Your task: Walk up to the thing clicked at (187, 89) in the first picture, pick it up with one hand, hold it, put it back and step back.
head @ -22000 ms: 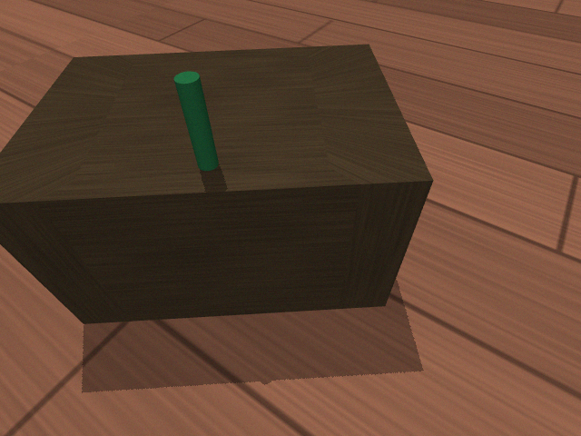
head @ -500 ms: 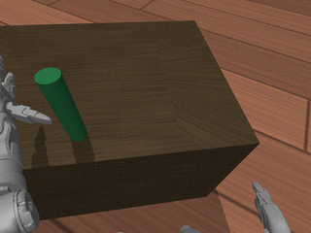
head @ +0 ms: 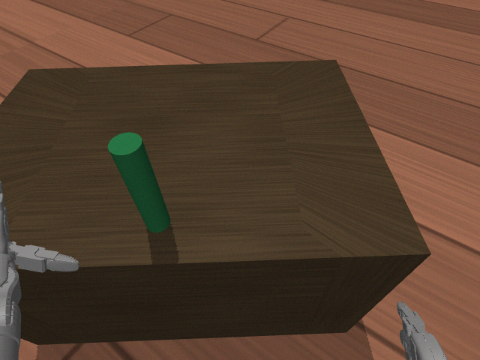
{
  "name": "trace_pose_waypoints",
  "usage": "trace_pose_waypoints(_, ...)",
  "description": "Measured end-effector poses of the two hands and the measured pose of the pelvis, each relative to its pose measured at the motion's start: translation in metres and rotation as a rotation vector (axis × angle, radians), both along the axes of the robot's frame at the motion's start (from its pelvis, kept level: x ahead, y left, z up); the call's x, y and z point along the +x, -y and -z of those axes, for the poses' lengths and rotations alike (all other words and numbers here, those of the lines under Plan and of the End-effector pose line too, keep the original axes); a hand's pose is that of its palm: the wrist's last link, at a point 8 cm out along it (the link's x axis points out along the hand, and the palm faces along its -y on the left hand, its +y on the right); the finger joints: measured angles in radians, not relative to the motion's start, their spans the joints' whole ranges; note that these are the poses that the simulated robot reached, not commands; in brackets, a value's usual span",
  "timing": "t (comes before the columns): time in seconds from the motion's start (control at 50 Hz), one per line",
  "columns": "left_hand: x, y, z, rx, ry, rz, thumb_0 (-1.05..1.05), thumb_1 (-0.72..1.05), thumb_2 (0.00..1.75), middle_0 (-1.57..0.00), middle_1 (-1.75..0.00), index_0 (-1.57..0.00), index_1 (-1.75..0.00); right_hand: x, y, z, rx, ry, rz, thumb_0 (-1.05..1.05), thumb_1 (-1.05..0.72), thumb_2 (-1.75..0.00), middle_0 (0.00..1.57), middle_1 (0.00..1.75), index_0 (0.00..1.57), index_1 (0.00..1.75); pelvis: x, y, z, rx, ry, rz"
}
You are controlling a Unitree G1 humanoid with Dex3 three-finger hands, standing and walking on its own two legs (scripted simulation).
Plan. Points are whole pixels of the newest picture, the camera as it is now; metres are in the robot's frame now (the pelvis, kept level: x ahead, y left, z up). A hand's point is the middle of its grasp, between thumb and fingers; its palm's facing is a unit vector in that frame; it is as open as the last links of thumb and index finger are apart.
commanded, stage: sink last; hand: left
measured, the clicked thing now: (144, 189) +0.44 +0.20 +0.03
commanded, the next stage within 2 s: home in 0.78 s
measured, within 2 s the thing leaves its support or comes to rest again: neither
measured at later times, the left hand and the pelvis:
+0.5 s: hand out of the picture +0.14 +0.21 +0.05, palm faces +0.27 -0.90 -0.34, open 17.4 cm; pelvis -0.02 -0.02 -0.01, yaw +2 degrees
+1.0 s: hand out of the picture +0.13 +0.24 +0.03, palm faces +0.34 -0.85 -0.40, open 17.4 cm; pelvis -0.03 -0.03 -0.01, yaw +2 degrees
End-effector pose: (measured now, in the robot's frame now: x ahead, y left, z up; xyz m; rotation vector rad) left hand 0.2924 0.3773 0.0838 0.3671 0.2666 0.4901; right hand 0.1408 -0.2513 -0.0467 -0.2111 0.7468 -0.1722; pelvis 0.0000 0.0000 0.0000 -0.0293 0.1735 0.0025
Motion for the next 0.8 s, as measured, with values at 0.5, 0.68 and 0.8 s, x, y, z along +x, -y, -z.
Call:
trace_pose_waypoints(0.5,-0.182,0.125,0.007,-0.083,-0.027,0.143,-0.01,-0.50,0.03,-0.06,-0.03,-0.05,-0.04,-0.004,0.023,-0.003,0.022,0.126,0.032,-0.01,0.53,-0.06,0.06,0.05,0.05,0.05,-0.016,0.022,0.007,0.035,0.075,-0.029)
trace_pose_waypoints(0.68,-0.182,0.126,-0.014,0.007,0.067,0.166,-0.02,-0.51,0.02,-0.06,-0.04,-0.06,-0.04,-0.025,0.031,0.007,0.012,0.128,0.051,-0.02,0.53,-0.06,0.06,0.05,0.05,0.05,-0.029,0.031,0.012,0.039,0.084,-0.028)
trace_pose_waypoints(0.8,-0.189,0.108,-0.022,0.070,0.083,0.121,-0.01,-0.52,0.02,-0.06,-0.04,-0.06,-0.04,-0.027,0.038,0.008,0.003,0.143,0.065,-0.02,0.53,-0.06,0.06,0.05,0.05,0.05,-0.032,0.031,0.013,0.042,0.090,-0.021)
